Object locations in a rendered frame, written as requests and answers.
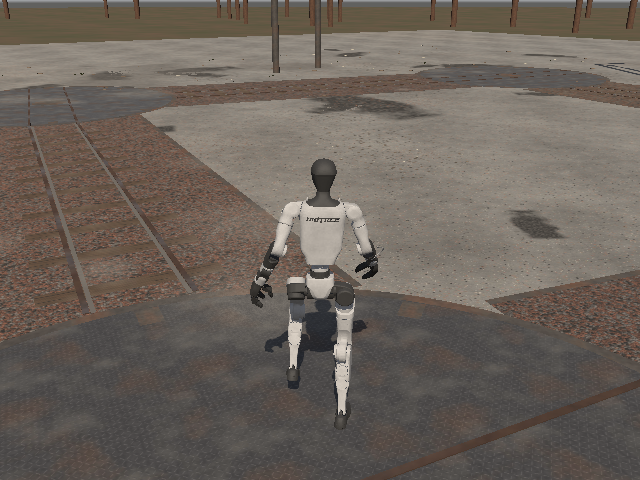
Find robot right hand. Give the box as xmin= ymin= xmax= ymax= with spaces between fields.
xmin=355 ymin=261 xmax=378 ymax=279

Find left robot upper arm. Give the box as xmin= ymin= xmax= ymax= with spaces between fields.
xmin=271 ymin=201 xmax=302 ymax=257

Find robot left hand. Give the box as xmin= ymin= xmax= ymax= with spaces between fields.
xmin=250 ymin=281 xmax=273 ymax=308

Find robot left forearm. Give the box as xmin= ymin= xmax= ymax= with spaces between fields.
xmin=254 ymin=241 xmax=279 ymax=286

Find robot right forearm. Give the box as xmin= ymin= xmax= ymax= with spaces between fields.
xmin=363 ymin=239 xmax=378 ymax=267

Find right robot upper arm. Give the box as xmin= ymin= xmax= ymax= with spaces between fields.
xmin=343 ymin=202 xmax=373 ymax=255

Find right robot shin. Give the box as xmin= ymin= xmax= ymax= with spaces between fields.
xmin=335 ymin=345 xmax=352 ymax=415

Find left robot thigh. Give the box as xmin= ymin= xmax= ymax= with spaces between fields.
xmin=286 ymin=277 xmax=307 ymax=320

